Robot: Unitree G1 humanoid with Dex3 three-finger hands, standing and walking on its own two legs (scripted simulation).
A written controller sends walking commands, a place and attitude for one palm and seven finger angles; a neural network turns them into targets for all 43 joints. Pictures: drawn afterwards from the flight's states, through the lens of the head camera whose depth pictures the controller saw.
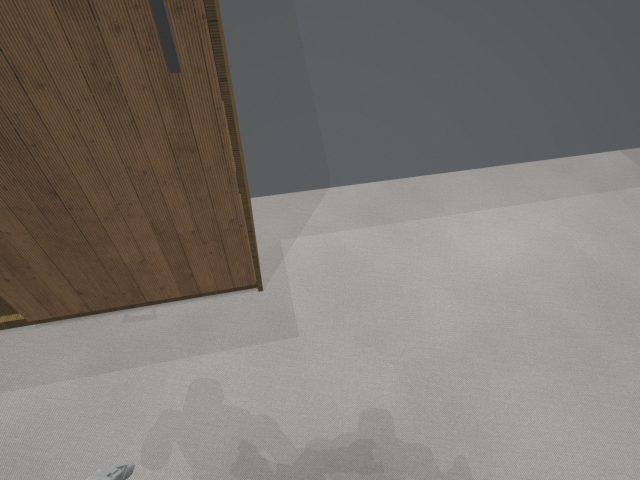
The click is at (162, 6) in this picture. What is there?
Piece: wardrobe's sliding door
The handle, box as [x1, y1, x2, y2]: [149, 0, 181, 72]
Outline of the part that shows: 149,0 169,71 180,72 181,67 164,0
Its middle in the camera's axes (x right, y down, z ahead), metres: -0.30 -0.46 +0.69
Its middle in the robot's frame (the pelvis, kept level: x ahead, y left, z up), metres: +0.84 +0.35 +0.27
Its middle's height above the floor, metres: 1.04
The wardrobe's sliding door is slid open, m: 0.00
